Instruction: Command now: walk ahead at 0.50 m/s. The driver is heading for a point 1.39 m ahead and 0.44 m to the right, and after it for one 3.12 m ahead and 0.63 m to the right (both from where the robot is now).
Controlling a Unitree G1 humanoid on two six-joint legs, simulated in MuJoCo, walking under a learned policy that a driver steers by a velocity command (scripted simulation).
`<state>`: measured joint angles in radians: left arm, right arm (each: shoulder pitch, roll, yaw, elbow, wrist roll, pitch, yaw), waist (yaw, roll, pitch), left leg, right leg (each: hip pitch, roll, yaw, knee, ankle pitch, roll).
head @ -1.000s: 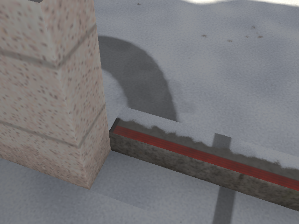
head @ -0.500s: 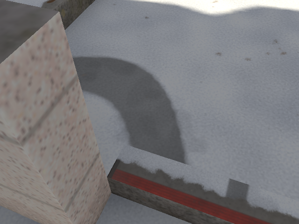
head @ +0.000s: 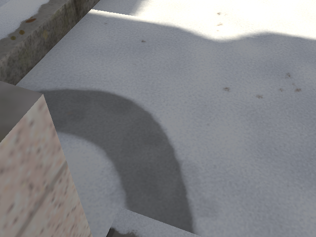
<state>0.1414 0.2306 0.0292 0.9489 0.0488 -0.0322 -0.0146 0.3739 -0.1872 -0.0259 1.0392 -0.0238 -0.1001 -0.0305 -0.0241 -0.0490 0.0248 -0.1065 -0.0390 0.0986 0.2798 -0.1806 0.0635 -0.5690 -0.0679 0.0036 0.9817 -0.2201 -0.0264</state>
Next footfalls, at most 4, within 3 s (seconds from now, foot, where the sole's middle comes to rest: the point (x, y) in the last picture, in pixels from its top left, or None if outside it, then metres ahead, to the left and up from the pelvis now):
0.22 right None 0.16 -0.13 -0.79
0.64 left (151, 229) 0.47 0.02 -0.63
1.24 right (217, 172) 0.71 -0.26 -0.63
1.68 left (195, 111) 1.07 -0.21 -0.63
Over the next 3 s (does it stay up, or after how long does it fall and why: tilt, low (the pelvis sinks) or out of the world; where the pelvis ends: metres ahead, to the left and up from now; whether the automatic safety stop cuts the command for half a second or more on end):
stays up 1.24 -0.40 0.15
